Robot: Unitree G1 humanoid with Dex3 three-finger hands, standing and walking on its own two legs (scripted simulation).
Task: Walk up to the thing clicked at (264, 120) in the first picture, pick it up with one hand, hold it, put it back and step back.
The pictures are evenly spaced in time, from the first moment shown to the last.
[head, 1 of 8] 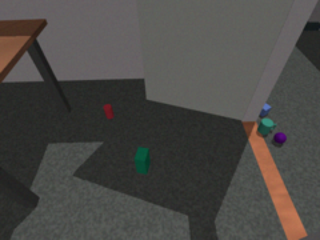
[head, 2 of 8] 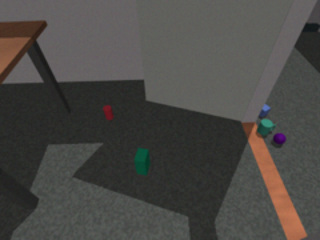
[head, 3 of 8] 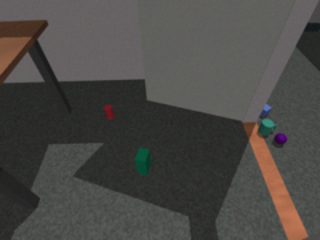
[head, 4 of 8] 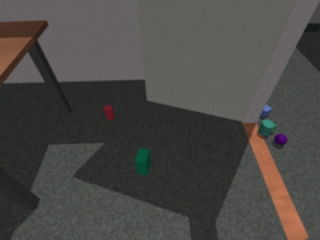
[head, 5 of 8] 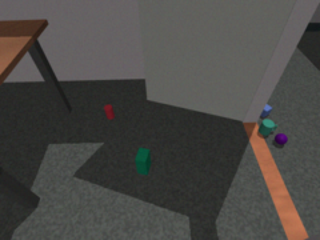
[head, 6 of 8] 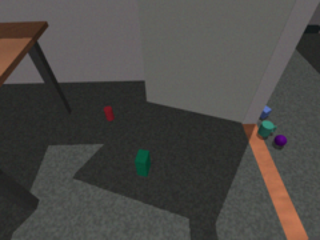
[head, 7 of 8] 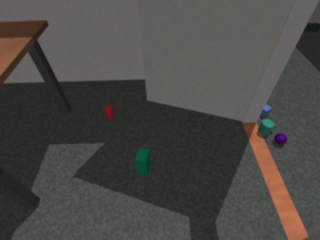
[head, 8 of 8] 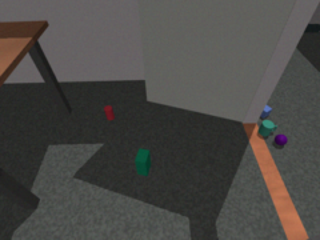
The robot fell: no
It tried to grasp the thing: no
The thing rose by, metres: 0.00
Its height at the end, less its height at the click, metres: +0.00
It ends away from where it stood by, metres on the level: 0.00
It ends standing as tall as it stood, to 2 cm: yes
